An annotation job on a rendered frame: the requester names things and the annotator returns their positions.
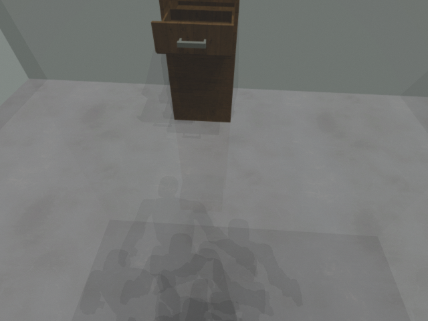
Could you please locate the cabinet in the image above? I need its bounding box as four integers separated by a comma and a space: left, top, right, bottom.
159, 0, 239, 122

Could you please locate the drawer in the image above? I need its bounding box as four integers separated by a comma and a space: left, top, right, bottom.
151, 9, 234, 57

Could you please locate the handle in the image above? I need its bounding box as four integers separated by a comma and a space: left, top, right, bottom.
177, 38, 206, 49

